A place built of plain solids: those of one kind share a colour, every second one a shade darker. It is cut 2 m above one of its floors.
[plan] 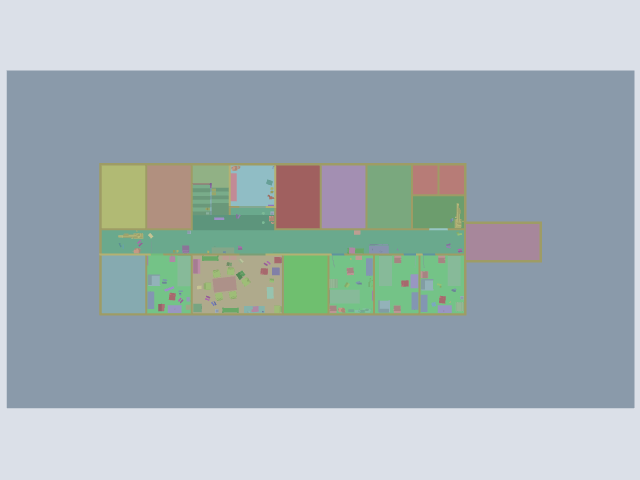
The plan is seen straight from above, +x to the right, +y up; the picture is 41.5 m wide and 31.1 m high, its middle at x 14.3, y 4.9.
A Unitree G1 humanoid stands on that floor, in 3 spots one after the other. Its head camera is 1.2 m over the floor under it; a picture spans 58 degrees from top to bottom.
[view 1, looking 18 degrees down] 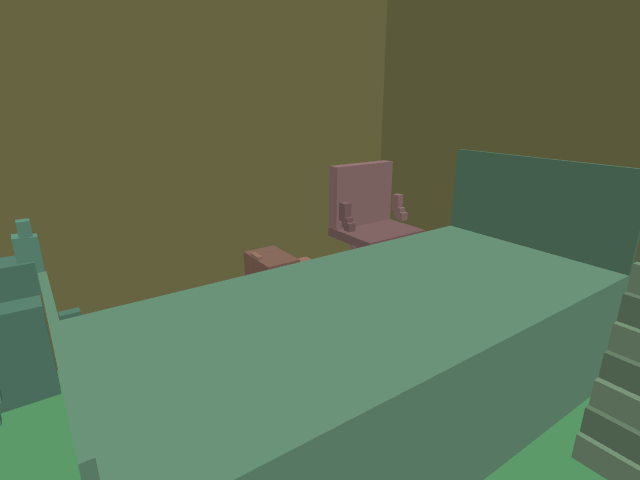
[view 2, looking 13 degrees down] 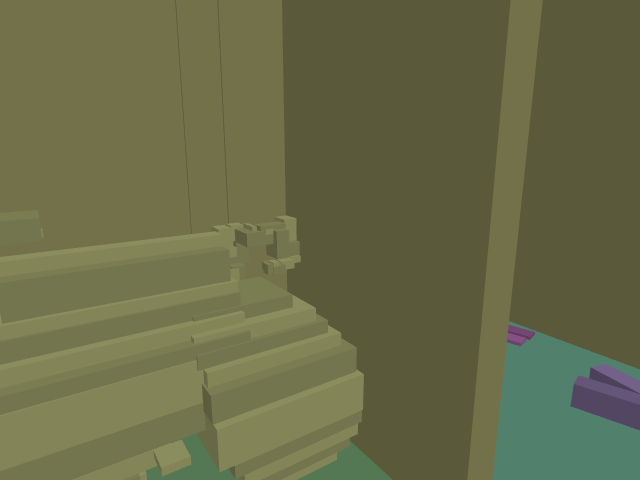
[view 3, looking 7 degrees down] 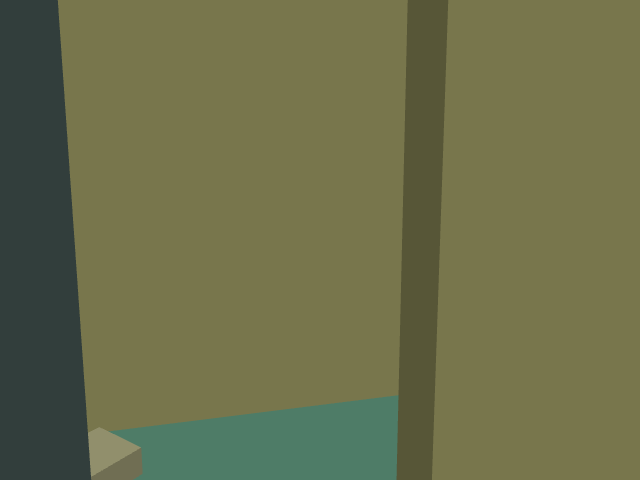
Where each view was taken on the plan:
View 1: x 16.88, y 2.27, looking -125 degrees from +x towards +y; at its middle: wall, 2.72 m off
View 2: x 21.93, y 6.62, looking -34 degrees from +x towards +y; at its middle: wall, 1.77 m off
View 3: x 3.83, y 3.33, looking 76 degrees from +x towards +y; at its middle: wall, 2.29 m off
